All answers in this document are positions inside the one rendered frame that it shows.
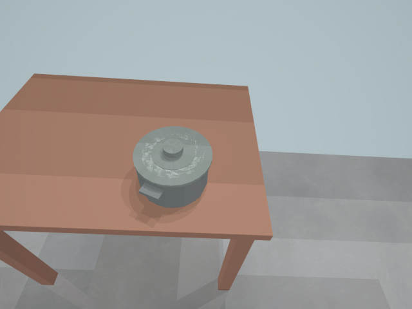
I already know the table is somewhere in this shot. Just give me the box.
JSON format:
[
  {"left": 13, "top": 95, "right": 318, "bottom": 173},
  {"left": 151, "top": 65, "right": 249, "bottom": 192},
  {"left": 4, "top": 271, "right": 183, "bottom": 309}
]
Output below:
[{"left": 0, "top": 73, "right": 273, "bottom": 290}]

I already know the pot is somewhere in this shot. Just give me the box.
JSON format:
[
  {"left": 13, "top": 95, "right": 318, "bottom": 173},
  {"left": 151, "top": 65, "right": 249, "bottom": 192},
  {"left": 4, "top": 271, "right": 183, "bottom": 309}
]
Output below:
[{"left": 137, "top": 171, "right": 208, "bottom": 208}]

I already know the lid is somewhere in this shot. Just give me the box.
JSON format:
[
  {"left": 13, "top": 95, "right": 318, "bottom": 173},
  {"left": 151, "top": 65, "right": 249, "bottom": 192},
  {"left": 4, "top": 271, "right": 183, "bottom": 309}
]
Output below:
[{"left": 133, "top": 126, "right": 212, "bottom": 188}]

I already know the knob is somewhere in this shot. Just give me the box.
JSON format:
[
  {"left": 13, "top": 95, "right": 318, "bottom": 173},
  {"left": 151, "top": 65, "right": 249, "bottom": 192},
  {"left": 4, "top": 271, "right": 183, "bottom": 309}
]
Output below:
[{"left": 162, "top": 138, "right": 183, "bottom": 158}]

